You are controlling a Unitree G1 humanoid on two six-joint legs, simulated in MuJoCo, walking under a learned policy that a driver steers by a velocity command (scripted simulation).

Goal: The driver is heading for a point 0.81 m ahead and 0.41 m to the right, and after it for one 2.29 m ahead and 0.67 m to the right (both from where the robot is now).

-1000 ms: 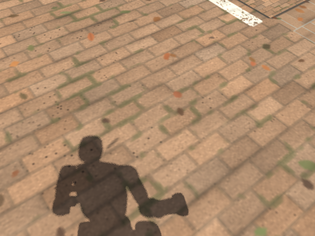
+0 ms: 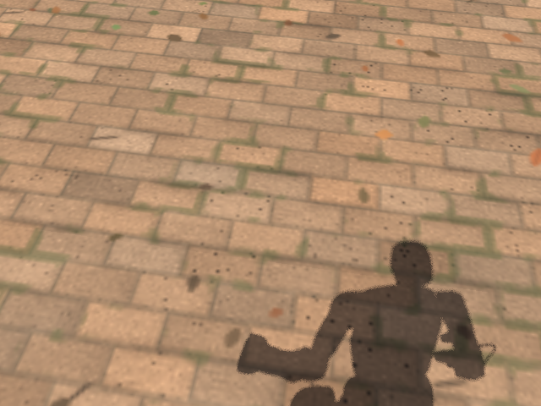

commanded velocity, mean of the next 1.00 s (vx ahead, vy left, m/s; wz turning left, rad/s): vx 0.52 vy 0.00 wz -0.77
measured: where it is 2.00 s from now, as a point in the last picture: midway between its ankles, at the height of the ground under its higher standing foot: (398, 313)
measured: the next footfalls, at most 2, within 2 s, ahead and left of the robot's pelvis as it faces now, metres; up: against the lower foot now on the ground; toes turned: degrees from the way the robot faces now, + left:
right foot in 0.24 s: +0.22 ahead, -0.18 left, +0.00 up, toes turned -13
left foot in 0.64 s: +0.70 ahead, -0.20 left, +0.00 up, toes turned -37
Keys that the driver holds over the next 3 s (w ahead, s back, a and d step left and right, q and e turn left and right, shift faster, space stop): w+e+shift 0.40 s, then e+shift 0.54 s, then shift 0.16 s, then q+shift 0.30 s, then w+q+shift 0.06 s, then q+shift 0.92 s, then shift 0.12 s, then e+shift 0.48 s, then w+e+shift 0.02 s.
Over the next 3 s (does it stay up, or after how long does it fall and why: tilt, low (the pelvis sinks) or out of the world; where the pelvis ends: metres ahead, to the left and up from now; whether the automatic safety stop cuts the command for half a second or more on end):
stays up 0.82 -0.35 -0.01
